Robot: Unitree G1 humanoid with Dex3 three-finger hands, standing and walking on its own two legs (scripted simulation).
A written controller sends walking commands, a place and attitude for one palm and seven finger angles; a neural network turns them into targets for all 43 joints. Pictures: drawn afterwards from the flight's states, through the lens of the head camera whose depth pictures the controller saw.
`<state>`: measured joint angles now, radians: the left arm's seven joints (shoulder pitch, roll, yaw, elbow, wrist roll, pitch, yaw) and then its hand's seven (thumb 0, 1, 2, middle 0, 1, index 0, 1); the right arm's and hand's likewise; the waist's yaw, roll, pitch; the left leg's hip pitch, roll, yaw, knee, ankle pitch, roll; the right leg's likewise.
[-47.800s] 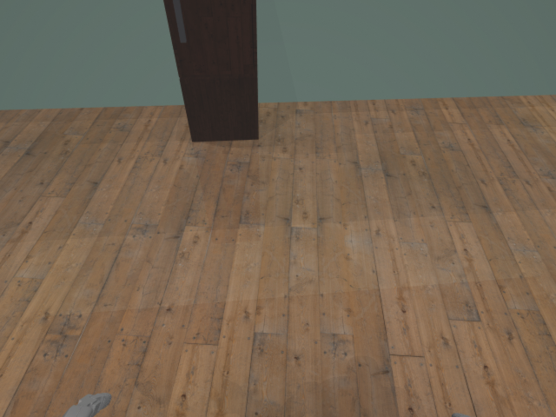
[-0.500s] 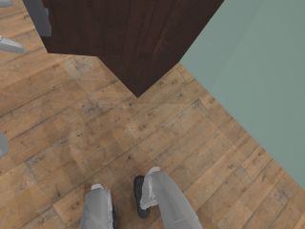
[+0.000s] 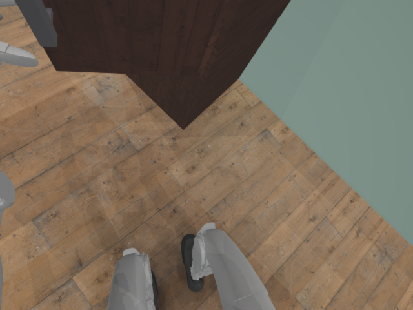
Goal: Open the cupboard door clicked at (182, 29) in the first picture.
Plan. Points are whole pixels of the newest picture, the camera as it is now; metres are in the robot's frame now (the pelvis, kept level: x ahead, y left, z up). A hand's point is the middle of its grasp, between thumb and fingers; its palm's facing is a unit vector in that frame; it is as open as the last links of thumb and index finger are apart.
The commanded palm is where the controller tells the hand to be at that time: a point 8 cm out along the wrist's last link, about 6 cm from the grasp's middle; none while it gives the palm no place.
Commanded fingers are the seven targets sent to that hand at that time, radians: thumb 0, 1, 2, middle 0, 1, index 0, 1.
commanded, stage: slide the fingers in behind the handle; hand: left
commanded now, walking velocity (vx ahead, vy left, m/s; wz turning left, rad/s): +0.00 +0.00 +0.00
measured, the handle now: out of the picture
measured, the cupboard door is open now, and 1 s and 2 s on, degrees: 49 49 49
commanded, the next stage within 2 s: close the thumb around the handle in 1.34 s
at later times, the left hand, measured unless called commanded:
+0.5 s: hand (22, 17) +0.58 +0.20 +0.05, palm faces -0.04 -1.00 -0.03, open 14.0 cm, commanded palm +0.57 +0.21 +0.04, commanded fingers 0.00 -0.50 0.30 -0.30 -1.20 -0.30 -1.20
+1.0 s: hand (49, 21) +0.58 +0.17 +0.04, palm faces -0.04 -1.00 -0.02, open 14.0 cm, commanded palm +0.57 +0.19 +0.04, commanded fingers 0.00 -0.50 0.30 -0.30 -1.20 -0.30 -1.20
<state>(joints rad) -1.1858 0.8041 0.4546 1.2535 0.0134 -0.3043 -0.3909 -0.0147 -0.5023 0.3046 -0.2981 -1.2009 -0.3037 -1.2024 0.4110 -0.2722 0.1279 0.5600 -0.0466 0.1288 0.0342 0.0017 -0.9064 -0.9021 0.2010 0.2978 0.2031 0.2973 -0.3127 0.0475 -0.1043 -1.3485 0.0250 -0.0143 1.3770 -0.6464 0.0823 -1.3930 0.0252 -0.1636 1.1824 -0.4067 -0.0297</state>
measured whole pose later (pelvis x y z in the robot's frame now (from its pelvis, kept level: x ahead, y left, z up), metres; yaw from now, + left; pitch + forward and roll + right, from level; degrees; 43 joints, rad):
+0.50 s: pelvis +0.00 -0.01 +0.00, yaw +1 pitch +34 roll -7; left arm -1.14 0.73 0.43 1.22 0.00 -0.33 -0.33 -0.01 -0.50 0.30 -0.30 -1.20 -0.30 -1.20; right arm 0.39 -0.27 0.11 0.55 -0.04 0.12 0.05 0.00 -0.91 -0.90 0.20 0.30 0.20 0.30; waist -0.30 0.04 -0.11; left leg -1.32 0.03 0.00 1.36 -0.64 0.07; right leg -1.38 0.03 -0.15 1.18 -0.41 -0.04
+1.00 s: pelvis +0.00 -0.01 +0.00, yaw +1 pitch +34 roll -6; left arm -1.15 0.64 0.40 1.24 0.00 -0.38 -0.25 -0.02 -0.50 0.30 -0.30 -1.20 -0.30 -1.20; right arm 0.39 -0.27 0.10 0.58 -0.05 0.10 0.06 0.00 -0.91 -0.90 0.20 0.30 0.20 0.30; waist -0.29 0.05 -0.11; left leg -1.32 0.02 0.00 1.36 -0.64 0.07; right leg -1.39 0.02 -0.14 1.20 -0.42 -0.04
